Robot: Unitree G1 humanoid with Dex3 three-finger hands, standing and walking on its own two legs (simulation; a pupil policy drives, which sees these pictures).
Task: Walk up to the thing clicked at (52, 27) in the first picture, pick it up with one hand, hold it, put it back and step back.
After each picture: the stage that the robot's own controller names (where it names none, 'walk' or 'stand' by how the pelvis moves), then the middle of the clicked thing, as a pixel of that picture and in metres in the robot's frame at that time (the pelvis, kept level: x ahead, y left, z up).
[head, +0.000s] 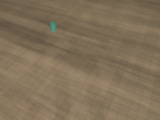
stand; (53, 26) +1.79 +0.42 -0.72
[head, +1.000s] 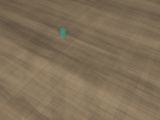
walk; (62, 32) +1.68 +0.22 -0.70
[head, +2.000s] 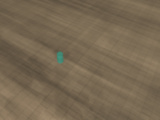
walk; (60, 57) +1.15 +0.21 -0.72
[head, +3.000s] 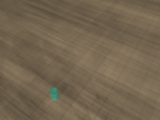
walk; (54, 94) +0.71 +0.24 -0.71
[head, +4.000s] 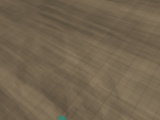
walk; out of the picture +0.46 +0.25 -0.70
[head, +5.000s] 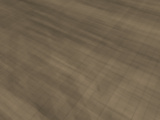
stand; out of the picture +0.37 +0.22 -0.72
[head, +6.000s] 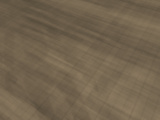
stand; out of the picture +0.35 +0.22 -0.72
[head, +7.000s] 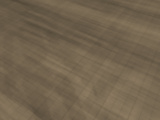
stand; out of the picture +0.35 +0.22 -0.73
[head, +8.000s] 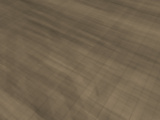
stand; out of the picture +0.35 +0.22 -0.73
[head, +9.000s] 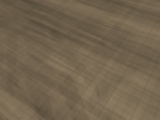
stand; out of the picture +0.35 +0.22 -0.73
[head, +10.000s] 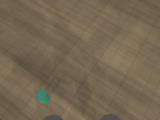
go down; (42, 96) +0.40 +0.22 -0.54
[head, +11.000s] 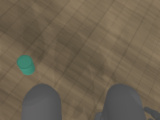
go down; (26, 65) +0.44 +0.25 -0.31
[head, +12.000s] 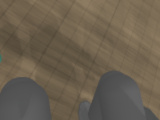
close in; out of the picture +0.43 +0.28 -0.24
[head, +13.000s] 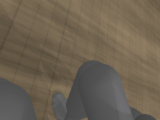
close; out of the picture +0.42 +0.31 -0.22
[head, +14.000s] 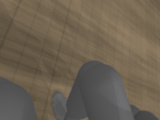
lift; out of the picture +0.41 +0.31 -0.22
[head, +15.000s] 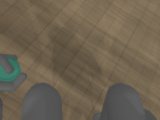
lift; (9, 73) +0.34 +0.26 -0.08
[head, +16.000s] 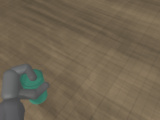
hold; (35, 87) +0.33 +0.17 +0.04
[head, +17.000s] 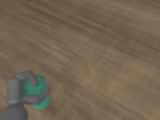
hold; (37, 92) +0.33 +0.17 +0.00
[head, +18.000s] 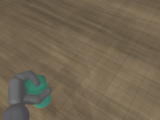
hold; (38, 92) +0.33 +0.17 +0.00
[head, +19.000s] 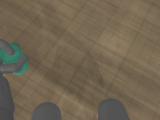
crouch; (15, 60) +0.43 +0.23 -0.08
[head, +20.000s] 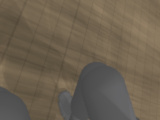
lower; out of the picture +0.44 +0.31 -0.22
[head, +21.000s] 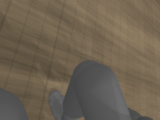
lower; out of the picture +0.43 +0.33 -0.23
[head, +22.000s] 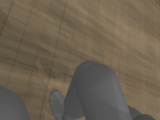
lower; out of the picture +0.43 +0.33 -0.23
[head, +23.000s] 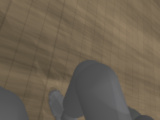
lower; out of the picture +0.44 +0.33 -0.23
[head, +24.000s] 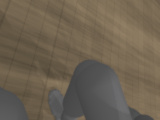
loosen; out of the picture +0.44 +0.32 -0.23
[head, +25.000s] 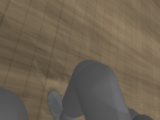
withdraw; out of the picture +0.43 +0.31 -0.23
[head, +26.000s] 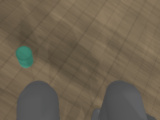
walk; (25, 57) +0.46 +0.25 -0.30
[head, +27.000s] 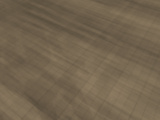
stand; out of the picture +0.39 +0.19 -0.65
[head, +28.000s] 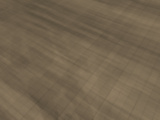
stand; out of the picture +0.41 +0.21 -0.67
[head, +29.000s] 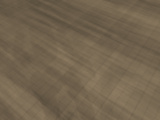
stand; out of the picture +0.41 +0.20 -0.67
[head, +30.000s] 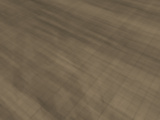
walk; out of the picture +0.42 +0.20 -0.72
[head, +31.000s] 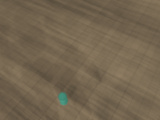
walk; (63, 98) +0.54 +0.18 -0.70
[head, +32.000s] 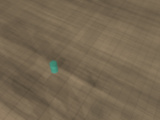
walk; (53, 67) +0.85 +0.26 -0.70
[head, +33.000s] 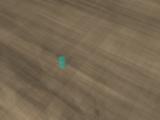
stand; (62, 62) +1.03 +0.21 -0.71
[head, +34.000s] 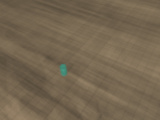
stand; (63, 70) +1.03 +0.24 -0.73
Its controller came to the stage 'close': yes
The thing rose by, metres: 0.71
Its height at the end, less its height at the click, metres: +0.00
